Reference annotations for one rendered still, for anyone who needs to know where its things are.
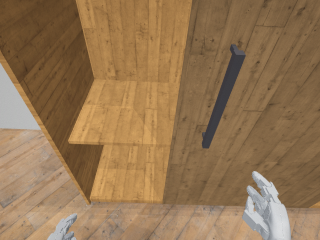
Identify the robot left hand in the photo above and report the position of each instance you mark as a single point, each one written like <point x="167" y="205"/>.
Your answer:
<point x="62" y="228"/>

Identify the handle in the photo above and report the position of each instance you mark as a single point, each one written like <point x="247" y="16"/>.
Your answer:
<point x="233" y="69"/>

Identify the robot right hand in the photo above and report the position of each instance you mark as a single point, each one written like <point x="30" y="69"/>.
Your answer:
<point x="270" y="219"/>

